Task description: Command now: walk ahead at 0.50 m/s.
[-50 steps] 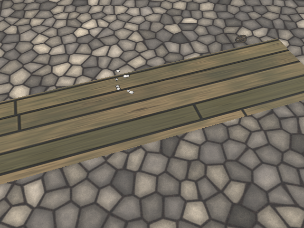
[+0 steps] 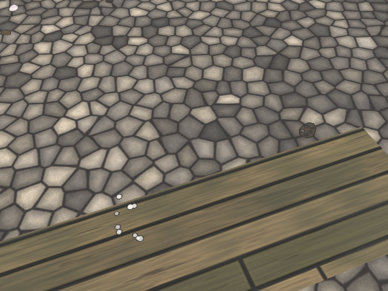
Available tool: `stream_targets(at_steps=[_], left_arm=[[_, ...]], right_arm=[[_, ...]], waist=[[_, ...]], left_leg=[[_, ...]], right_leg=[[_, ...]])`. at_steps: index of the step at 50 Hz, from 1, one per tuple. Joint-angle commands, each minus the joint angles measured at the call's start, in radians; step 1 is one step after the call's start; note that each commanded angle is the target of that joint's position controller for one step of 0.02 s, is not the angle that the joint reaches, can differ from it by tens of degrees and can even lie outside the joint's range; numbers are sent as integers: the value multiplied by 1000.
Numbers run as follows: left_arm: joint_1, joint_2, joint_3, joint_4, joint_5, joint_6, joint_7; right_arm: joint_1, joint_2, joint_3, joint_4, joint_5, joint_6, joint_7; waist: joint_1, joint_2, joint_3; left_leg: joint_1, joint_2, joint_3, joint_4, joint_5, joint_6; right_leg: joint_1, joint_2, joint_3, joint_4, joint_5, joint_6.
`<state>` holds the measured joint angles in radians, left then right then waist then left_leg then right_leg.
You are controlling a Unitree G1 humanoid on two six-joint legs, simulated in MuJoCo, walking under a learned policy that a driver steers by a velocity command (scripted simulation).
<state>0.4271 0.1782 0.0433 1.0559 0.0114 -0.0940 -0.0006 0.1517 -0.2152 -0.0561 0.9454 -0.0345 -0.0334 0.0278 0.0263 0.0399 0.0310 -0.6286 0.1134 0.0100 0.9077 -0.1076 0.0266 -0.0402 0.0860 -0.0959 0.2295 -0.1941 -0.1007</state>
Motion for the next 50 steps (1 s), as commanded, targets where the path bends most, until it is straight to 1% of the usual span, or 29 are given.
stream_targets(at_steps=[1, 5, 8, 10, 11, 12, 13, 14, 15, 16, 17, 18, 19, 21, 24, 29, 33, 34, 36, 38, 39, 40, 41, 42, 43, 44, 45, 47, 50], left_arm=[[36, 113, 13, -37, -1, -15, 4], [107, 118, 11, -9, 6, -11, 13], [108, 131, 15, 4, 15, -5, 22], [73, 148, 20, 2, 18, -4, 25], [57, 154, 21, 2, 15, 0, 23], [43, 143, 16, -9, 7, 0, 21], [84, 72, -3, -50, -27, -1, 10], [129, 92, 13, -42, -28, 0, 6], [48, 130, 25, -54, -9, 8, 10], [-19, 110, 21, -70, -4, 5, 5], [-36, 86, 20, -69, -3, 9, 2], [-32, 79, 22, -70, 13, 22, -2], [-5, 60, 20, -57, 21, 38, -9], [-20, 53, 23, -67, 23, 58, -19], [-136, 59, 25, -113, 18, 72, -27], [-317, 44, 11, -185, 12, 66, -40], [-426, 41, 1, -237, 17, 64, -45], [-433, 46, 2, -245, 18, 63, -46], [-401, 61, 10, -245, 21, 63, -43], [-286, 92, 27, -217, 24, 63, -38], [-184, 117, 42, -188, 27, 58, -35], [-39, 169, 66, -149, 39, 51, -25], [10, 288, 98, -155, 48, 53, -12], [-4, 310, 101, -167, 16, 67, -13], [-59, 290, 94, -163, 4, 74, -6], [-110, 234, 80, -166, -1, 71, -3], [-158, 197, 69, -174, -3, 65, 0], [-187, 166, 55, -182, -15, 46, 6], [-130, 208, 62, -175, -16, 24, 2]], right_arm=[[-93, -20, 7, -73, 8, -7, 4], [-195, -23, 14, -110, 11, -13, 1], [-211, -38, 10, -130, 12, -24, -2], [-106, -57, -2, -103, 12, -34, -12], [30, -73, -13, -57, 9, -42, -20], [205, -113, -31, -3, -8, -53, -30], [351, -217, -58, 15, -32, -57, -40], [328, -233, -65, 17, -5, -39, -27], [205, -190, -54, -4, 18, -33, -22], [120, -117, -34, -21, 21, -39, -19], [81, -70, -20, -20, 16, -46, -20], [83, -42, -10, -5, 18, -55, -26], [97, -29, -5, 6, 16, -63, -31], [151, -52, -8, 27, 18, -82, -34], [195, -75, -12, 35, 17, -91, -36], [250, -71, -4, 44, 19, -91, -45], [326, -88, -6, 70, 16, -83, -60], [334, -93, -7, 74, 15, -78, -63], [319, -114, -12, 71, 12, -69, -70], [296, -145, -21, 63, 7, -54, -74], [288, -158, -26, 53, 8, -45, -71], [259, -164, -27, 29, 14, -43, -63], [287, -68, -9, -37, 36, -48, -44], [197, -113, -19, -87, 26, -61, -32], [99, -112, -17, -117, 23, -72, -25], [102, -110, -13, -119, 28, -83, -24], [121, -107, -16, -107, 20, -78, -27], [159, -93, -13, -104, -13, -38, -25], [108, -83, -11, -137, -16, -4, -15]], waist=[[-1, -95, 66], [32, -105, 77], [19, -108, 80], [-36, -120, 26], [-94, -105, -42], [-161, -78, -138], [-174, 84, -281], [-137, 173, -347], [-93, 42, -195], [-75, -10, -77], [-42, -27, -11], [-18, -1, 16], [-1, 13, 17], [9, 14, 18], [-1, 9, 49], [-36, 16, 73], [-69, 18, 85], [-66, 21, 83], [-38, 45, 51], [16, 72, -20], [57, 68, -80], [135, 15, -152], [103, -202, -258], [94, -156, -300], [78, -77, -149], [37, -29, -63], [-10, 9, -11], [-57, -23, -15], [-55, -49, -18]], left_leg=[[-21, -18, 43, -141, 90, -12], [-19, -49, 70, -268, 96, 12], [9, -70, 73, -329, 10, 50], [175, -125, 96, -373, -65, 87], [333, -158, 112, -431, -45, 110], [588, -101, 49, -450, -15, 146], [886, 180, -324, -482, -123, 236], [950, 317, -691, -620, -114, 324], [815, 277, -545, -634, -184, 289], [660, 241, -414, -678, -170, 256], [550, 193, -310, -722, -135, 205], [480, 156, -232, -745, -81, 169], [446, 133, -172, -758, -44, 149], [444, 124, -105, -775, 43, 144], [478, 115, -19, -801, 95, 131], [543, 86, 109, -789, 251, 100], [674, 122, 166, -745, 397, 96], [710, 132, 180, -717, 464, 94], [757, 145, 215, -615, 732, 87], [776, 154, 238, -410, 939, 88], [737, 154, 242, -237, 898, 84], [577, 134, 253, 22, 690, 56], [163, -11, 249, 417, -57, 2], [-45, -148, 33, 584, -423, -12], [-146, -69, -40, 551, -316, -2], [-113, -32, -35, 454, -233, -1], [-52, -4, -35, 367, -207, -9], [58, 16, -35, 273, -194, -42], [39, 11, -8, 178, -138, -77]], right_leg=[[-34, -254, 148, -114, 337, -86], [85, -280, 135, -84, 424, -93], [167, -314, 132, -20, 556, -93], [169, -310, 106, 114, 811, -70], [149, -286, 84, 269, 870, -54], [6, -249, 58, 480, 722, -35], [-301, -141, -4, 836, 280, 7], [-504, -2, 73, 1085, -326, 14], [-580, -81, 152, 1123, -250, 0], [-580, -118, 153, 1078, -171, 0], [-541, -151, 151, 1008, -124, 0], [-498, -170, 155, 956, -101, 8], [-460, -173, 152, 937, -85, 16], [-478, -173, 142, 922, -47, 25], [-594, -189, 132, 856, 59, 39], [-620, -172, 61, 594, 208, 49], [-608, -146, -17, 443, 188, 17], [-599, -134, -30, 422, 155, 3], [-523, -86, -65, 397, 66, -36], [-389, -19, -90, 383, -40, -85], [-261, 9, -80, 334, -54, -113], [-34, -33, 19, 246, -42, -159], [295, -342, 480, 224, -53, -299], [343, -440, 845, 69, -27, -362], [239, -410, 670, 42, -14, -320], [105, -377, 567, 19, 58, -272], [-1, -321, 476, 3, 160, -225], [-110, -243, 369, -10, 284, -193], [-136, -199, 328, -18, 377, -186]])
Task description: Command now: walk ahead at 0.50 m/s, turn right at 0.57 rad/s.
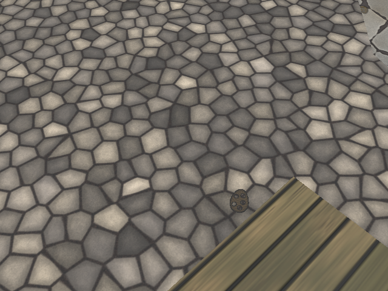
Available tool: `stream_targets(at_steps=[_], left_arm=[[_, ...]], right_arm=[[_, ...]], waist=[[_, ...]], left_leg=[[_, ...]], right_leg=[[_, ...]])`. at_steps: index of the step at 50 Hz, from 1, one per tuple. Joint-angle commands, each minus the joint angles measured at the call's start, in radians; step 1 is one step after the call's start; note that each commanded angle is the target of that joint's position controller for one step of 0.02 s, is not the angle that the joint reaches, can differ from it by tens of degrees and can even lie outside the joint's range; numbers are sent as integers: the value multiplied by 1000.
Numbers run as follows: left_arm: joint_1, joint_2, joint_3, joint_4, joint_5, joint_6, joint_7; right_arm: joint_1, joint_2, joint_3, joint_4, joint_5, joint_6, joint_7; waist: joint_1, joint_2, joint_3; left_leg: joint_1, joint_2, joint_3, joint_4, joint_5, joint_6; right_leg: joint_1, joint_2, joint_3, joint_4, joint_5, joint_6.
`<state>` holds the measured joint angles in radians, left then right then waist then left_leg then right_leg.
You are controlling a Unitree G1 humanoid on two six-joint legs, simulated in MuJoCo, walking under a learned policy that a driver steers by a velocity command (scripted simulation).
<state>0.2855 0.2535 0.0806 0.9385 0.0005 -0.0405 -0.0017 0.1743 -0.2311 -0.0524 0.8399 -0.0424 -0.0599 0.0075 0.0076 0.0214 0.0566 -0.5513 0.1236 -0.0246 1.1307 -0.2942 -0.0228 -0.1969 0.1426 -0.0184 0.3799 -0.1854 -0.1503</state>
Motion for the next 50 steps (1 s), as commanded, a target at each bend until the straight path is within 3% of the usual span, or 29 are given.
stream_targets(at_steps=[1, 6, 11, 13, 15, 16, 17, 18, 19, 20, 21, 22, 24, 27, 29, 31, 34, 36, 37, 38, 39, 40, 41, 42, 44, 47, 50], left_arm=[[36, 140, 26, -57, -4, -30, 3], [146, 146, 25, -58, -1, -21, 3], [203, 161, 26, -66, 12, -17, 14], [177, 174, 30, -76, 15, -13, 23], [121, 193, 34, -96, 14, -18, 22], [85, 193, 34, -108, -2, -26, 15], [92, 118, 14, -154, -24, -34, 12], [273, 50, 4, -166, -63, -20, 29], [265, 158, 20, -129, -5, 2, 39], [177, 166, 28, -135, 8, 13, 30], [136, 143, 24, -144, 15, 23, 20], [107, 123, 20, -148, 28, 35, 5], [131, 79, 9, -147, 32, 58, -14], [139, 50, -10, -136, 28, 68, -12], [96, 32, -30, -139, 36, 74, -9], [28, 37, -41, -148, 30, 77, -2], [-17, 71, -41, -163, 22, 74, 13], [-4, 83, -41, -165, 27, 57, 29], [9, 124, -35, -177, 41, 45, 41], [-28, 205, -18, -191, 39, 42, 51], [-40, 221, -3, -190, 31, 46, 48], [-59, 160, -19, -200, 29, 43, 48], [-107, 116, -30, -205, 23, 42, 50], [-146, 97, -35, -217, 24, 42, 53], [-141, 92, -35, -218, 22, 39, 58], [-99, 111, -24, -206, 23, 41, 53], [-81, 155, -4, -199, 29, 47, 38]], right_arm=[[41, -69, -14, -51, -6, 26, 7], [-153, -82, -7, -128, 1, 28, 11], [-286, -89, 8, -195, 11, 11, 20], [-244, -105, 8, -197, 15, -2, 13], [-63, -150, -7, -146, 16, -19, -6], [73, -176, -16, -118, 10, -36, -18], [215, -250, -30, -111, -12, -46, -32], [190, -313, -42, -133, -12, -30, -21], [145, -236, -37, -150, 21, -8, -19], [79, -140, -7, -160, 26, -4, -21], [33, -95, 9, -158, 23, 0, -23], [36, -84, 15, -149, 23, -1, -27], [56, -106, 13, -119, 25, -13, -22], [27, -104, 20, -99, 20, -26, -10], [1, -99, 27, -86, 22, -22, -3], [41, -135, 15, -66, 23, -7, 4], [73, -201, -15, -62, 28, 35, 10], [72, -189, -18, -69, 35, 60, 6], [80, -142, -8, -85, 38, 61, 7], [89, -54, 10, -113, 51, 61, 9], [93, -103, -4, -111, 36, 71, -3], [104, -146, -25, -99, 30, 83, -6], [135, -143, -34, -81, 29, 93, -8], [158, -140, -38, -71, 26, 102, -10], [164, -121, -37, -70, 19, 110, -4], [98, -90, -26, -106, 29, 120, 15], [61, -100, -24, -142, 38, 127, 25]], waist=[[-23, -42, -34], [53, -78, -18], [95, -92, -9], [63, -101, -8], [-13, -110, -84], [-91, -81, -149], [-124, 31, -302], [-32, 262, -481], [-17, 108, -456], [-13, 52, -305], [2, 40, -199], [-2, 89, -148], [20, 120, -121], [60, 95, -168], [65, 129, -159], [27, 156, -153], [10, 129, -121], [29, 88, -81], [27, -2, -92], [-9, -200, -82], [20, -278, -67], [-1, -187, -51], [-35, -141, -37], [-57, -140, -46], [-53, -147, -68], [-12, -166, -96], [16, -209, -112]], left_leg=[[-66, 1, 32, -87, 85, -35], [-172, -27, 26, -294, 231, -41], [-160, -80, 24, -469, 253, -15], [-46, -113, 16, -558, 229, 11], [224, -171, 28, -637, 216, 47], [432, -124, 8, -712, 360, 72], [704, 125, -181, -656, 619, 115], [915, 443, -528, -625, 1043, 281], [783, 376, -530, -642, 943, 280], [639, 304, -360, -681, 866, 253], [534, 237, -239, -725, 800, 217], [462, 189, -180, -762, 785, 208], [346, 146, -109, -804, 850, 221], [300, 129, -58, -819, 858, 243], [264, 81, -27, -828, 791, 222], [265, 62, -54, -823, 677, 220], [242, 70, -150, -804, 360, 221], [149, 50, -201, -767, 189, 171], [93, 11, -193, -700, 91, 121], [3, -139, -44, -538, -104, 66], [52, -192, 41, -312, -277, 55], [59, -167, -1, -160, -276, 55], [64, -158, -7, -90, -238, 48], [64, -149, 1, -55, -197, 39], [45, -142, 24, -68, -170, 15], [88, -129, 45, -220, -168, 0], [177, -138, 84, -367, -182, 16]], right_leg=[[25, -249, 253, -174, 367, -127], [143, -241, 299, -159, 364, -90], [246, -263, 351, -94, 451, -86], [235, -253, 350, -16, 598, -43], [177, -205, 339, 149, 795, 23], [95, -151, 312, 329, 734, 55], [-71, -82, 251, 609, 321, 83], [-299, 69, 140, 919, -525, 109], [-317, -30, 141, 985, -413, 100], [-328, -59, 128, 957, -337, 113], [-341, -95, 109, 908, -298, 126], [-331, -110, 111, 873, -269, 135], [-250, -86, 113, 828, -232, 146], [-175, -79, 117, 673, -191, 146], [-105, -114, 54, 477, -136, 148], [-65, -109, 22, 366, -108, 157], [-37, -95, 1, 245, -134, 149], [63, -115, 23, 64, -77, 121], [116, -251, 165, -34, -106, 94], [116, -431, 354, -142, -82, 25], [-30, -539, 404, -160, 35, -83], [-51, -512, 356, -152, 135, -114], [-67, -465, 270, -134, 210, -97], [-49, -423, 197, -120, 257, -70], [29, -391, 114, -74, 400, -59], [90, -401, 72, -31, 402, -52], [92, -429, 66, 2, 380, -47]])
Over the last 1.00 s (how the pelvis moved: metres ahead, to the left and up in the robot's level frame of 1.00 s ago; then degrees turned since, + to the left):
0.53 -0.03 -0.01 -21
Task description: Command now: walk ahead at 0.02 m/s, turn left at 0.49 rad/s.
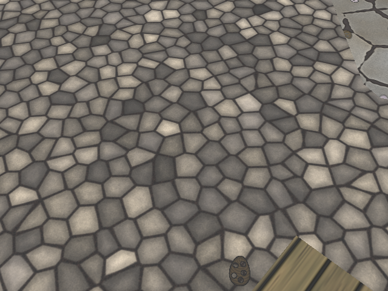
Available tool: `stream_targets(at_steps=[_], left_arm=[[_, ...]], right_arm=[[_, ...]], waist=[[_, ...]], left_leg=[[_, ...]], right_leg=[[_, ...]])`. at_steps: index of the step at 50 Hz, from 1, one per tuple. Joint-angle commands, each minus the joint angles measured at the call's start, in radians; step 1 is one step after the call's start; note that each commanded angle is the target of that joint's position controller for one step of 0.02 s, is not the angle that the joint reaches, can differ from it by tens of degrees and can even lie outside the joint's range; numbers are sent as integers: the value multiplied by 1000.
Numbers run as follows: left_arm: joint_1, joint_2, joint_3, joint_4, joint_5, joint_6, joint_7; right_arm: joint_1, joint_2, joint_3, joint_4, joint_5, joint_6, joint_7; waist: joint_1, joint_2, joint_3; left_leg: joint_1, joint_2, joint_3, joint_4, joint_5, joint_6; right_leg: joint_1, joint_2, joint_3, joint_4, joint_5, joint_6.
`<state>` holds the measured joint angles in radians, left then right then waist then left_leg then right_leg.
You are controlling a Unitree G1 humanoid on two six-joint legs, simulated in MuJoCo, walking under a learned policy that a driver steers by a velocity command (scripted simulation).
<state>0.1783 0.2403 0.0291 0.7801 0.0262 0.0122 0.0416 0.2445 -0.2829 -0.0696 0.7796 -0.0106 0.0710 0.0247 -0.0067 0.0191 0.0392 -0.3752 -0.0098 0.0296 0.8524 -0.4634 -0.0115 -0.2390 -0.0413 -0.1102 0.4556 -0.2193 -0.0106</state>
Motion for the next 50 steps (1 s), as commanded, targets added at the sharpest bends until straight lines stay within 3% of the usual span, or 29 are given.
stream_targets(at_steps=[1, 3, 4, 5, 6, 7, 8, 9, 11, 13, 14, 16, 18, 22, 25, 27, 29, 30, 31, 32, 33, 34, 35, 37, 41, 45, 48, 50], left_arm=[[26, 180, 53, -39, 4, -3, -10], [5, 198, 63, -39, -6, 4, -15], [29, 194, 65, -29, -6, 5, -17], [62, 144, 56, -42, 2, 9, -23], [-42, 89, 34, -121, -3, 24, -9], [-69, 122, 38, -117, 3, 35, -2], [-49, 123, 41, -98, -12, 36, -8], [-28, 130, 45, -81, -20, 28, -14], [9, 156, 54, -61, 2, 21, -23], [17, 146, 53, -63, -1, 24, -30], [13, 142, 50, -69, 1, 24, -34], [-26, 144, 49, -83, 9, 25, -41], [-66, 152, 50, -97, 12, 20, -49], [-101, 138, 40, -110, 9, -12, -53], [-93, 132, 32, -112, 3, -30, -55], [-59, 123, 26, -107, -4, -41, -51], [60, 105, 23, -69, -1, -58, -37], [139, 144, 31, -52, 7, -71, -25], [224, 239, 46, -50, 21, -78, -15], [251, 323, 75, -16, 21, -72, -20], [207, 262, 66, -18, 9, -70, -27], [153, 202, 51, -29, -3, -74, -35], [119, 171, 42, -36, -5, -79, -40], [135, 146, 34, -17, -6, -93, -40], [216, 137, 36, 33, -19, -108, -51], [266, 140, 36, 71, -16, -106, -53], [285, 165, 41, 93, -13, -103, -50], [273, 180, 43, 103, -13, -99, -47]], right_arm=[[-9, -55, -8, -88, 8, -5, 9], [31, -48, -7, -85, 6, -15, 8], [41, -65, -10, -83, -2, -26, 1], [57, -159, -30, -90, -17, -42, -9], [109, -300, -66, -91, -10, -46, -5], [153, -258, -62, -80, -8, -45, -9], [97, -206, -46, -85, -2, -41, -16], [17, -173, -36, -101, -2, -34, -22], [-36, -148, -28, -121, 7, -33, -27], [-5, -154, -31, -119, 12, -36, -23], [23, -160, -35, -112, 13, -37, -22], [58, -161, -37, -104, 5, -37, -20], [77, -162, -38, -101, -4, -39, -18], [111, -186, -46, -90, -12, -57, -16], [106, -178, -42, -87, -16, -71, -10], [89, -169, -38, -85, -16, -77, -5], [49, -148, -29, -85, -9, -81, -10], [38, -102, -15, -93, -6, -91, -14], [28, -13, 11, -121, 6, -103, -12], [6, -86, -3, -137, -11, -107, -18], [4, -123, -12, -124, -23, -108, -15], [19, -118, -11, -99, -24, -111, 0], [36, -113, -10, -83, -23, -111, 11], [22, -100, -5, -71, -37, -108, 26], [-103, -68, 12, -106, -37, -103, 31], [-243, -29, 36, -147, -27, -103, 39], [-269, -42, 36, -154, -22, -103, 33], [-224, -59, 29, -141, -23, -106, 21]], waist=[[31, -209, -98], [-8, -178, -99], [-19, -118, -92], [-7, 116, -81], [-49, 313, -23], [-70, 159, -38], [-32, 102, -17], [5, 77, 0], [20, 104, -43], [12, 72, -81], [2, 65, -96], [-26, 95, -67], [-45, 121, -21], [-59, 94, -9], [-55, 107, -10], [-29, 99, -5], [52, 44, 2], [90, -29, -21], [115, -217, -75], [103, -215, 1], [61, -115, 73], [31, -91, 90], [11, -109, 72], [13, -138, 41], [38, -116, 41], [72, -132, 49], [68, -133, 49], [34, -129, 33]], left_leg=[[25, -10, 43, -135, -6, 13], [134, -30, 75, -328, 128, 37], [213, -26, 25, -460, 244, 51], [314, 169, -262, -575, 351, 91], [277, 395, -557, -574, 721, 247], [279, 387, -518, -555, 765, 313], [249, 324, -429, -544, 710, 304], [228, 248, -359, -548, 638, 256], [260, 181, -307, -533, 699, 225], [292, 177, -313, -523, 715, 228], [310, 172, -336, -545, 570, 234], [320, 164, -413, -614, 157, 250], [312, 170, -483, -660, -31, 261], [291, 163, -526, -643, -29, 275], [225, 148, -527, -623, -33, 268], [130, 136, -528, -610, -38, 250], [-40, 76, -492, -532, -66, 198], [-154, 22, -433, -413, -97, 155], [-256, -99, -253, -121, -115, 100], [-381, -139, -180, 40, -112, 98], [-406, -69, -212, 133, -28, 101], [-387, -44, -203, 147, 50, 92], [-354, -26, -181, 139, 107, 78], [-322, -6, -127, 163, 200, 52], [-373, 49, -43, 94, 286, 12], [-281, 54, 19, -128, 353, 8], [-174, 34, 43, -235, 343, 43], [-75, 6, 51, -283, 306, 78]], right_leg=[[133, -252, 157, -57, 409, -182], [86, -238, 115, 20, 348, -134], [16, -212, 74, 97, 225, -73], [-166, -119, -18, 325, -58, 5], [-378, 56, 7, 456, -415, 44], [-377, 20, 118, 598, -416, 40], [-370, 10, 144, 640, -335, 34], [-359, -1, 157, 616, -245, 32], [-335, 16, 143, 628, -163, 41], [-330, 28, 143, 630, -143, 51], [-339, 27, 144, 605, -134, 54], [-380, 23, 149, 532, -123, 56], [-404, 28, 151, 453, -121, 61], [-352, 43, 158, 312, -126, 55], [-247, 57, 136, 220, -143, 31], [-107, 71, 120, 133, -131, 6], [164, 79, 108, -46, -24, -22], [313, -8, 210, -95, -104, -37], [402, -251, 554, -256, -424, -100], [309, -360, 831, -343, -613, -190], [250, -340, 781, -330, -616, -210], [216, -277, 671, -324, -527, -187], [204, -222, 567, -334, -414, -159], [197, -159, 428, -339, -176, -150], [230, -141, 317, -347, 102, -180], [211, -123, 232, -324, 283, -170], [218, -159, 225, -291, 388, -157], [241, -179, 215, -219, 563, -141]])
Over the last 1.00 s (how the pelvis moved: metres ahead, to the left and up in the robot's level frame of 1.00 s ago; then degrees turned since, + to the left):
0.27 0.04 0.00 -4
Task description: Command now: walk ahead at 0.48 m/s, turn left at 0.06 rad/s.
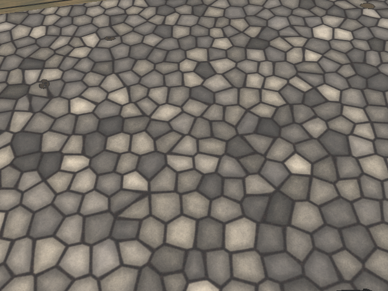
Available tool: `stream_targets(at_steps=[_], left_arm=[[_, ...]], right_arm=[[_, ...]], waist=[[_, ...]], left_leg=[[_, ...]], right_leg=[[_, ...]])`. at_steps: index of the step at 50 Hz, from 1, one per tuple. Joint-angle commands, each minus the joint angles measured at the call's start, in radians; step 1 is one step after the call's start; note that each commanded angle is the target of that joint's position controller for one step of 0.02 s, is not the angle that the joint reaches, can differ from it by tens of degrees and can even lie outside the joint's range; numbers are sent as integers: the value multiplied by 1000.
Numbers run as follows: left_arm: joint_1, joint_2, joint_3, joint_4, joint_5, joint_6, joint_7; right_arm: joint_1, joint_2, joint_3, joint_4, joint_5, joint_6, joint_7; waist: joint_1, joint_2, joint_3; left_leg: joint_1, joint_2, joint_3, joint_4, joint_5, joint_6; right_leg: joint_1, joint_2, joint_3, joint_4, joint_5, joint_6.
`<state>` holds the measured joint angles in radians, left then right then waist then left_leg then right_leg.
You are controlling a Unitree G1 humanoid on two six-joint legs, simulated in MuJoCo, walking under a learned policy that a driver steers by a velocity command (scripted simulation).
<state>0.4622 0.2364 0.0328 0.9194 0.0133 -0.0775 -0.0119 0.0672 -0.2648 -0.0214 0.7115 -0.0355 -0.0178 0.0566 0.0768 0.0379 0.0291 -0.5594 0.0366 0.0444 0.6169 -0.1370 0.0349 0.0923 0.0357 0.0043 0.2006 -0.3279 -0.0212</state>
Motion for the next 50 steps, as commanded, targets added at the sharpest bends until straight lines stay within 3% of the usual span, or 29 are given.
stream_targets(at_steps=[1, 2, 3, 4, 5, 6, 7, 8, 9, 10, 12, 18, 21, 24, 27, 29, 30, 31, 32, 33, 34, 35, 36, 37, 38, 39, 43, 46, 50], left_arm=[[-16, 192, 41, -30, 0, -6, 8], [-20, 190, 39, -25, -3, -1, 9], [-25, 167, 29, -41, -6, -1, 10], [47, 45, 0, -86, -29, -1, 2], [37, 140, 27, -67, -4, 4, 9], [-37, 156, 35, -81, 2, 7, 7], [-83, 131, 26, -87, 2, 0, -1], [-94, 111, 23, -82, 4, 5, -6], [-79, 104, 21, -72, 17, 18, -11], [-59, 91, 18, -61, 22, 29, -18], [-83, 79, 17, -64, 25, 41, -25], [-340, 64, 8, -140, 23, 43, -33], [-443, 49, -5, -170, 17, 38, -34], [-513, 59, -6, -196, 15, 34, -30], [-476, 77, 1, -192, 16, 25, -21], [-265, 108, 20, -122, 19, 13, -4], [-87, 149, 36, -69, 35, 4, 8], [37, 255, 65, -53, 60, 2, 22], [13, 262, 70, -48, 29, 15, 10], [-96, 211, 61, -59, -2, 20, 5], [-172, 144, 44, -69, -5, 16, 2], [-208, 103, 33, -65, 1, 9, 1], [-220, 73, 23, -51, -1, 2, 3], [-211, 78, 23, -40, 0, -5, 5], [-176, 66, 21, -22, 0, -17, 2], [-158, 93, 27, -9, -7, -24, 2], [-90, 100, 28, 27, -8, -26, 3], [-48, 98, 25, 48, -8, -24, 4], [22, 104, 23, 81, -1, -21, 12]], right_arm=[[28, -92, -28, -48, -1, -21, -21], [170, -110, -39, 2, -7, -30, -32], [334, -162, -56, 43, -25, -41, -46], [422, -270, -81, 50, -42, -42, -56], [403, -250, -79, 57, 0, -33, -49], [303, -195, -66, 56, 13, -30, -47], [239, -134, -50, 49, 14, -37, -43], [206, -106, -41, 52, 11, -44, -42], [196, -84, -33, 63, 16, -50, -44], [205, -87, -33, 73, 16, -59, -44], [244, -94, -36, 101, 25, -74, -43], [341, -83, -31, 172, 31, -76, -44], [391, -91, -30, 205, 29, -78, -48], [434, -99, -29, 238, 21, -73, -58], [412, -116, -32, 255, 14, -67, -69], [385, -132, -35, 261, 10, -60, -71], [377, -122, -30, 253, 16, -60, -70], [434, -38, -9, 212, 46, -64, -61], [484, -60, -23, 228, 43, -63, -60], [397, -110, -38, 216, 23, -59, -63], [333, -92, -34, 200, 20, -65, -58], [311, -68, -31, 200, 21, -63, -54], [306, -57, -31, 202, 5, -49, -48], [346, -36, -26, 213, -1, -35, -41], [335, -32, -26, 217, -6, -27, -37], [329, -18, -24, 211, -6, -20, -32], [139, -31, -26, 155, -1, -13, -25], [27, -12, -16, 121, 6, -18, -22], [-86, -10, -8, 88, 10, -23, -25]], waist=[[-87, -139, 1], [-151, -104, -79], [-218, -55, -187], [-195, 192, -322], [-190, 163, -322], [-143, 85, -157], [-124, 35, -67], [-95, 32, -31], [-69, 41, -9], [-58, 62, -18], [-48, 42, -12], [-90, 10, 59], [-118, 15, 67], [-132, 15, 79], [-94, 24, 56], [-1, 26, -60], [68, 3, -161], [64, -169, -302], [29, -250, -365], [-10, -124, -200], [-30, -79, -82], [-61, -61, -25], [-90, -65, 9], [-108, -108, -7], [-109, -87, 4], [-119, -104, -9], [-87, -77, 52], [-60, -85, 62], [-22, -96, 71]], left_leg=[[210, -71, 45, -83, -40, 51], [392, -94, 53, -143, -17, 77], [641, 29, -71, -154, -89, 115], [903, 340, -538, -231, -296, 202], [834, 383, -762, -350, -287, 236], [706, 334, -596, -350, -285, 215], [576, 286, -471, -380, -176, 200], [503, 231, -377, -408, -110, 171], [443, 188, -308, -433, -37, 148], [418, 184, -275, -444, 42, 158], [423, 172, -226, -465, 144, 173], [481, 124, -119, -511, 256, 164], [519, 125, -92, -500, 337, 152], [612, 158, -97, -475, 406, 153], [685, 180, -81, -373, 655, 136], [676, 151, -50, -119, 855, 107], [530, 116, -25, 103, 689, 90], [215, -1, 34, 472, 219, 50], [11, -139, -57, 696, -393, 47], [-61, -59, -127, 725, -311, 59], [-61, -20, -116, 672, -233, 60], [-25, 16, -106, 604, -190, 59], [25, 40, -103, 551, -162, 52], [72, 41, -93, 530, -152, 39], [77, 44, -85, 525, -142, 33], [63, 45, -72, 502, -129, 21], [-76, 82, -35, 345, 16, -17], [-73, 68, -4, 174, 109, -27], [-59, 37, 24, 28, 146, -10]], right_leg=[[-77, -247, 80, 139, 826, -116], [-106, -209, 37, 318, 892, -97], [-267, -170, 8, 557, 685, -80], [-592, -22, -61, 924, 94, -33], [-685, 16, 47, 1049, -166, -51], [-731, -48, 68, 1073, -86, -64], [-716, -84, 59, 1022, -14, -65], [-681, -113, 46, 968, 21, -62], [-640, -130, 37, 932, 40, -53], [-606, -129, 26, 921, 49, -43], [-635, -132, 9, 896, 75, -28], [-774, -147, -39, 654, 282, 11], [-735, -118, -70, 505, 352, 3], [-726, -95, -78, 418, 335, -26], [-631, -49, -93, 359, 226, -73], [-374, 15, -115, 293, 184, -116], [-115, -53, -44, 274, 200, -155], [183, -342, 349, 249, 81, -246], [244, -471, 709, 110, 118, -333], [109, -418, 566, 94, 62, -300], [-41, -378, 434, 53, 92, -273], [-141, -326, 339, 13, 139, -234], [-221, -268, 258, -15, 195, -187], [-252, -268, 220, -29, 248, -193], [-263, -249, 188, -29, 366, -187], [-259, -253, 168, -44, 357, -202], [-223, -218, 100, -103, 367, -196], [-191, -192, 53, -98, 425, -176], [-90, -216, 40, -73, 502, -174]])
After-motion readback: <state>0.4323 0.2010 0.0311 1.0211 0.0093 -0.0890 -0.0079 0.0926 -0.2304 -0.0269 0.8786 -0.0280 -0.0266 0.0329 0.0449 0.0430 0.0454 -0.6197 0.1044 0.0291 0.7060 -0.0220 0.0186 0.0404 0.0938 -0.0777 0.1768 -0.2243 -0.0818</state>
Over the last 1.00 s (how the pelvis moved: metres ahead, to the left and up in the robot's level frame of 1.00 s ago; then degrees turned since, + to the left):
0.19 0.08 0.00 21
